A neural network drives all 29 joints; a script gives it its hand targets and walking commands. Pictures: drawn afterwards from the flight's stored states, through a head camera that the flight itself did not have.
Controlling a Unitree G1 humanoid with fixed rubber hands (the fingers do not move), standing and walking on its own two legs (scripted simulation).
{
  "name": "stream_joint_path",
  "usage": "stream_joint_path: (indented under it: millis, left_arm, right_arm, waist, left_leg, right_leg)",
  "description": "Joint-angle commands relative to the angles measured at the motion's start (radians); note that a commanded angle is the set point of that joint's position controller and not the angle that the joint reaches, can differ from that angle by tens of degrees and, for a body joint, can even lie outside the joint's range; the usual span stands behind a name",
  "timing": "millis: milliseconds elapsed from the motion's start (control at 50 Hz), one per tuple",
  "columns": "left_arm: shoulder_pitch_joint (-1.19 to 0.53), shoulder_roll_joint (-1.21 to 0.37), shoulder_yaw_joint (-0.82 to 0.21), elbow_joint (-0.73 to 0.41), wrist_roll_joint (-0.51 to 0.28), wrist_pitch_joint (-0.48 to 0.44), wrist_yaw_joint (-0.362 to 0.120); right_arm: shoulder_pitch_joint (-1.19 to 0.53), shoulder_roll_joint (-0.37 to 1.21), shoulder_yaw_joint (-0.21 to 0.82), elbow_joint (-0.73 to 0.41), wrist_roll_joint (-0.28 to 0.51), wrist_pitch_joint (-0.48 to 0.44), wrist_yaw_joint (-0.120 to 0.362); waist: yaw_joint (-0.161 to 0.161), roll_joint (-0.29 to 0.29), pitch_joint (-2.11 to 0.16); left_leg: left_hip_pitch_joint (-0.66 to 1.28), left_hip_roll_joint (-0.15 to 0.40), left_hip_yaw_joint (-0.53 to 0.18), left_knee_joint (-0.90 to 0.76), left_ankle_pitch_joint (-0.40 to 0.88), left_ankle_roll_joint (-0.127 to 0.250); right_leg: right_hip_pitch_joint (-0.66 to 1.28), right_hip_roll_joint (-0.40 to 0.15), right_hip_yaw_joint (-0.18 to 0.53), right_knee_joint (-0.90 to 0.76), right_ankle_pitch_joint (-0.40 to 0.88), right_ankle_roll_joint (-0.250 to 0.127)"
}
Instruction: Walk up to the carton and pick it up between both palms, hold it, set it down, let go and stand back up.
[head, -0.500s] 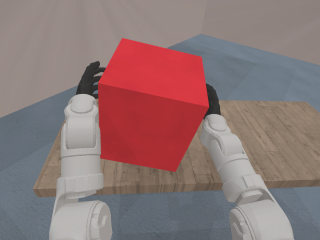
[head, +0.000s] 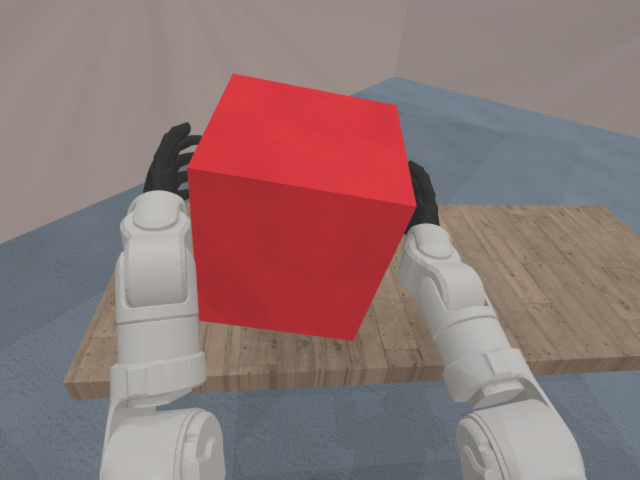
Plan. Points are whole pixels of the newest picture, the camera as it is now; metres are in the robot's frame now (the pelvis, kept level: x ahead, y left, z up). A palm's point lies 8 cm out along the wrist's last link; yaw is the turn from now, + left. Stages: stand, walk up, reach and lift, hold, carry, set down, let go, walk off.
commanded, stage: hold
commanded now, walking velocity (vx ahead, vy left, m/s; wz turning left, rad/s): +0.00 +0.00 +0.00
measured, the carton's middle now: (296, 214) +0.41 +0.02 +0.18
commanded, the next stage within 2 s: none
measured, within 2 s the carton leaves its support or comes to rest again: neither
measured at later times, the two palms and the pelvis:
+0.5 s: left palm (165, 198) +0.35 +0.16 +0.24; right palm (420, 228) +0.36 -0.13 +0.20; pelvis +0.00 +0.00 +0.00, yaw +0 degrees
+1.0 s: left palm (163, 199) +0.35 +0.16 +0.24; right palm (418, 227) +0.36 -0.13 +0.20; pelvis +0.00 +0.00 +0.00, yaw +0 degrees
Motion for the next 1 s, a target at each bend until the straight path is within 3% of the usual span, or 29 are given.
stream_joint_path:
  millis: [0,20,40,120,200,220,280,320,340,380,400,420,440,460,500,520,560,580,600,620,660,680,720,780,820,840,900,960,980]
  left_arm:
    - [-0.515,-0.406,-0.346,-0.022,-0.099,0.015,-0.150]
    - [-0.497,-0.380,-0.318,0.014,-0.096,0.022,-0.154]
    - [-0.458,-0.388,-0.340,0.005,-0.101,0.030,-0.164]
    - [-0.558,-0.413,-0.359,-0.044,-0.151,0.002,-0.160]
    - [-0.544,-0.427,-0.371,-0.010,-0.129,0.015,-0.153]
    - [-0.528,-0.441,-0.378,0.001,-0.135,0.017,-0.152]
    - [-0.501,-0.416,-0.351,-0.032,-0.127,0.016,-0.144]
    - [-0.512,-0.442,-0.394,-0.047,-0.152,0.016,-0.141]
    - [-0.527,-0.441,-0.402,-0.064,-0.161,0.006,-0.138]
    - [-0.516,-0.384,-0.342,-0.006,-0.134,0.014,-0.144]
    - [-0.478,-0.410,-0.342,-0.006,-0.124,0.021,-0.147]
    - [-0.495,-0.414,-0.336,-0.001,-0.124,0.022,-0.150]
    - [-0.525,-0.419,-0.371,-0.043,-0.146,0.014,-0.146]
    - [-0.558,-0.405,-0.351,-0.015,-0.123,0.013,-0.144]
    - [-0.538,-0.440,-0.379,-0.020,-0.131,0.017,-0.140]
    - [-0.508,-0.416,-0.369,-0.016,-0.155,0.017,-0.145]
    - [-0.514,-0.414,-0.358,-0.018,-0.141,0.019,-0.148]
    - [-0.528,-0.437,-0.402,-0.064,-0.162,0.014,-0.148]
    - [-0.534,-0.422,-0.384,-0.029,-0.141,0.018,-0.144]
    - [-0.525,-0.435,-0.383,-0.034,-0.160,0.009,-0.142]
    - [-0.538,-0.410,-0.386,-0.060,-0.155,0.005,-0.140]
    - [-0.493,-0.430,-0.394,-0.065,-0.156,0.017,-0.141]
    - [-0.474,-0.420,-0.386,-0.041,-0.142,0.015,-0.149]
    - [-0.527,-0.422,-0.362,-0.023,-0.147,0.009,-0.144]
    - [-0.527,-0.444,-0.405,-0.026,-0.161,0.011,-0.138]
    - [-0.534,-0.418,-0.368,-0.003,-0.139,0.017,-0.139]
    - [-0.546,-0.432,-0.377,-0.009,-0.140,0.011,-0.133]
    - [-0.489,-0.425,-0.380,-0.004,-0.157,0.006,-0.134]
    - [-0.527,-0.418,-0.379,-0.010,-0.149,0.011,-0.138]
  right_arm:
    - [-0.812,0.465,0.227,-0.375,0.002,-0.051,0.195]
    - [-0.792,0.442,0.218,-0.331,0.000,-0.040,0.194]
    - [-0.784,0.432,0.215,-0.357,-0.007,-0.038,0.196]
    - [-0.861,0.479,0.238,-0.464,0.000,-0.051,0.191]
    - [-0.844,0.440,0.192,-0.364,-0.011,-0.055,0.195]
    - [-0.805,0.421,0.176,-0.343,-0.021,-0.048,0.200]
    - [-0.827,0.457,0.228,-0.406,-0.003,-0.052,0.207]
    - [-0.844,0.426,0.220,-0.429,0.005,-0.060,0.206]
    - [-0.825,0.460,0.236,-0.429,0.019,-0.058,0.204]
    - [-0.845,0.446,0.230,-0.402,0.004,-0.051,0.202]
    - [-0.820,0.465,0.244,-0.435,0.009,-0.054,0.198]
    - [-0.810,0.451,0.227,-0.388,0.010,-0.041,0.195]
    - [-0.835,0.467,0.242,-0.436,0.016,-0.052,0.199]
    - [-0.827,0.473,0.223,-0.370,0.008,-0.044,0.201]
    - [-0.824,0.442,0.206,-0.359,0.003,-0.049,0.208]
    - [-0.844,0.446,0.223,-0.421,0.003,-0.052,0.200]
    - [-0.815,0.447,0.225,-0.386,-0.005,-0.040,0.200]
    - [-0.811,0.446,0.214,-0.416,0.006,-0.049,0.198]
    - [-0.810,0.439,0.204,-0.366,-0.003,-0.043,0.202]
    - [-0.830,0.458,0.220,-0.421,0.000,-0.053,0.198]
    - [-0.816,0.461,0.234,-0.422,0.005,-0.052,0.201]
    - [-0.799,0.427,0.216,-0.402,0.011,-0.046,0.196]
    - [-0.756,0.444,0.223,-0.403,0.009,-0.035,0.187]
    - [-0.828,0.452,0.214,-0.402,-0.002,-0.047,0.201]
    - [-0.836,0.444,0.206,-0.402,-0.001,-0.048,0.200]
    - [-0.814,0.467,0.213,-0.374,0.003,-0.035,0.205]
    - [-0.836,0.440,0.205,-0.372,-0.001,-0.046,0.209]
    - [-0.817,0.453,0.220,-0.412,-0.001,-0.054,0.205]
    - [-0.827,0.436,0.204,-0.382,-0.006,-0.046,0.204]
  waist:
    - [0.004,0.042,-0.287]
    - [0.008,0.023,-0.227]
    - [-0.013,0.008,-0.238]
    - [-0.002,0.006,-0.329]
    - [-0.024,0.055,-0.273]
    - [-0.047,0.055,-0.257]
    - [0.007,0.036,-0.285]
    - [-0.022,0.062,-0.326]
    - [-0.010,0.040,-0.348]
    - [0.009,0.028,-0.297]
    - [0.004,-0.002,-0.313]
    - [-0.007,0.019,-0.280]
    - [0.001,0.030,-0.324]
    - [0.010,0.045,-0.275]
    - [-0.011,0.066,-0.289]
    - [0.000,0.023,-0.310]
    - [-0.004,0.017,-0.278]
    - [-0.032,0.053,-0.310]
    - [-0.019,0.059,-0.283]
    - [-0.016,0.011,-0.311]
    - [-0.004,0.032,-0.336]
    - [-0.030,0.055,-0.294]
    - [-0.031,0.043,-0.304]
    - [0.001,0.031,-0.283]
    - [-0.018,0.058,-0.276]
    - [0.012,0.049,-0.262]
    - [-0.005,0.062,-0.284]
    - [0.000,0.020,-0.284]
    - [-0.017,0.030,-0.279]
  left_leg:
    - [0.242,-0.047,0.107,-0.087,0.180,0.030]
    - [0.232,-0.044,0.117,-0.116,0.133,0.034]
    - [0.231,-0.047,0.124,-0.105,0.143,0.034]
    - [0.237,-0.049,0.115,-0.097,0.185,0.038]
    - [0.246,-0.041,0.122,-0.102,0.150,0.015]
    - [0.228,-0.034,0.115,-0.109,0.118,0.013]
    - [0.230,-0.040,0.119,-0.104,0.179,0.024]
    - [0.261,-0.034,0.113,-0.091,0.214,0.009]
    - [0.262,-0.038,0.107,-0.079,0.238,0.018]
    - [0.245,-0.051,0.124,-0.093,0.165,0.035]
    - [0.242,-0.048,0.116,-0.084,0.209,0.039]
    - [0.245,-0.043,0.118,-0.099,0.174,0.036]
    - [0.249,-0.044,0.116,-0.081,0.206,0.031]
    - [0.231,-0.044,0.117,-0.101,0.139,0.033]
    - [0.234,-0.036,0.113,-0.101,0.152,0.013]
    - [0.242,-0.039,0.115,-0.093,0.170,0.033]
    - [0.237,-0.038,0.112,-0.099,0.170,0.032]
    - [0.237,-0.037,0.116,-0.088,0.190,0.010]
    - [0.237,-0.043,0.118,-0.106,0.146,0.014]
    - [0.246,-0.037,0.115,-0.096,0.180,0.024]
    - [0.260,-0.040,0.110,-0.080,0.213,0.021]
    - [0.257,-0.037,0.111,-0.082,0.228,0.009]
    - [0.258,-0.043,0.110,-0.079,0.202,0.022]
    - [0.230,-0.037,0.120,-0.109,0.142,0.026]
    - [0.222,-0.035,0.115,-0.103,0.142,0.016]
    - [0.206,-0.038,0.114,-0.106,0.124,0.029]
    - [0.222,-0.038,0.117,-0.110,0.125,0.024]
    - [0.226,-0.034,0.111,-0.103,0.167,0.027]
    - [0.221,-0.037,0.112,-0.105,0.129,0.024]
  right_leg:
    - [0.161,-0.032,-0.067,-0.030,0.063,0.092]
    - [0.146,-0.035,-0.061,-0.047,0.015,0.087]
    - [0.157,-0.033,-0.065,-0.042,0.042,0.088]
    - [0.177,-0.035,-0.059,-0.020,0.129,0.105]
    - [0.130,-0.029,-0.073,-0.036,0.042,0.084]
    - [0.123,-0.023,-0.071,-0.033,0.017,0.075]
    - [0.168,-0.023,-0.070,-0.029,0.066,0.083]
    - [0.157,-0.010,-0.078,-0.018,0.094,0.077]
    - [0.164,-0.014,-0.075,-0.017,0.133,0.085]
    - [0.149,-0.022,-0.072,-0.037,0.040,0.090]
    - [0.183,-0.019,-0.075,-0.022,0.111,0.093]
    - [0.162,-0.029,-0.058,-0.037,0.089,0.095]
    - [0.169,-0.026,-0.063,-0.024,0.111,0.095]
    - [0.140,-0.031,-0.065,-0.031,0.025,0.091]
    - [0.129,-0.018,-0.071,-0.025,0.025,0.080]
    - [0.151,-0.020,-0.069,-0.031,0.053,0.084]
    - [0.159,-0.026,-0.070,-0.029,0.064,0.094]
    - [0.173,-0.019,-0.071,-0.020,0.098,0.081]
    - [0.150,-0.022,-0.076,-0.034,0.038,0.087]
    - [0.159,-0.014,-0.077,-0.022,0.083,0.089]
    - [0.167,-0.017,-0.074,-0.012,0.113,0.094]
    - [0.172,-0.010,-0.074,-0.016,0.122,0.086]
    - [0.179,-0.020,-0.068,-0.026,0.115,0.099]
    - [0.141,-0.026,-0.066,-0.028,0.031,0.091]
    - [0.127,-0.024,-0.068,-0.030,0.044,0.085]
    - [0.133,-0.026,-0.061,-0.033,0.010,0.088]
    - [0.125,-0.027,-0.066,-0.037,0.003,0.083]
    - [0.146,-0.018,-0.067,-0.025,0.071,0.085]
    - [0.131,-0.019,-0.067,-0.029,0.020,0.089]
